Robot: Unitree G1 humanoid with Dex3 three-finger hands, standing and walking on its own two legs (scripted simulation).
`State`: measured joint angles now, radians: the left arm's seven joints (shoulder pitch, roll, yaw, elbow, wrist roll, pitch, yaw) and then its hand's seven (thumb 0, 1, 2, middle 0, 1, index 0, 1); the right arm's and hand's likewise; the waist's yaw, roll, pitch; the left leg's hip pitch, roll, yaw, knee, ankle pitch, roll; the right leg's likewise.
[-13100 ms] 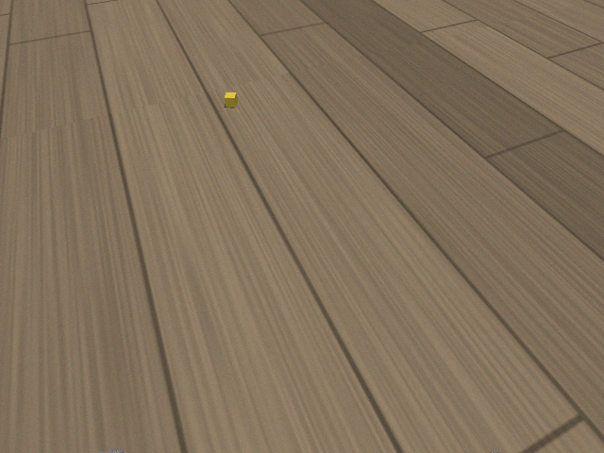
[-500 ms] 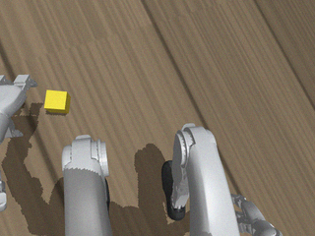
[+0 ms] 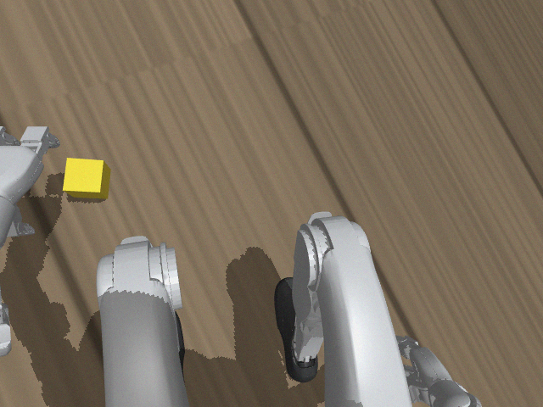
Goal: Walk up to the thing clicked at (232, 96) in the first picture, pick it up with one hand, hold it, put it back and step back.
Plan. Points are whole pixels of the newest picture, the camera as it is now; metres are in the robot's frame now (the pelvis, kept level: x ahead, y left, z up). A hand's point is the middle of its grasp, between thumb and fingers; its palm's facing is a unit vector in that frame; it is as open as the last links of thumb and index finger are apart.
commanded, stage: approach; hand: left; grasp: from above
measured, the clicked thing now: (88, 179) +0.46 +0.26 -0.29
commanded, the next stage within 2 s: close in in 1.04 s
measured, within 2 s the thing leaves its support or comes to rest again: neither
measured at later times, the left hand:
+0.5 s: hand (74, 144) +0.48 +0.25 -0.16, palm faces -0.38 +0.05 -0.92, open 13.9 cm
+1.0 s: hand (46, 181) +0.42 +0.28 -0.15, palm faces -0.46 -0.02 -0.89, open 14.0 cm
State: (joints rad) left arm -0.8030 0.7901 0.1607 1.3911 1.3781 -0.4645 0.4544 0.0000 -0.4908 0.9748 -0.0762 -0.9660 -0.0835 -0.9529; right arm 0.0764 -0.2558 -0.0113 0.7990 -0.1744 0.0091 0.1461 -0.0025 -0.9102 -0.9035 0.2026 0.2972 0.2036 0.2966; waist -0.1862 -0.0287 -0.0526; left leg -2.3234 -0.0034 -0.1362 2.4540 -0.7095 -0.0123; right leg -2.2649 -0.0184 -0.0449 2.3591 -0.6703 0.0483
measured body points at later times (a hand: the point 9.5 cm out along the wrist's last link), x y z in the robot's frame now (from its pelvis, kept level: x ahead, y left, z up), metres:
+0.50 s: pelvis +0.00 +0.00 +0.00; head +0.24 +0.05 +0.38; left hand +0.50 +0.25 -0.11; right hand +0.05 -0.29 -0.11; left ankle +0.07 +0.13 -0.29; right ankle +0.10 -0.13 -0.29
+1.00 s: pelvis -0.01 +0.01 +0.02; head +0.20 +0.10 +0.40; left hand +0.44 +0.28 -0.10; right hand +0.10 -0.29 -0.08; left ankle +0.07 +0.13 -0.29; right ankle +0.10 -0.13 -0.28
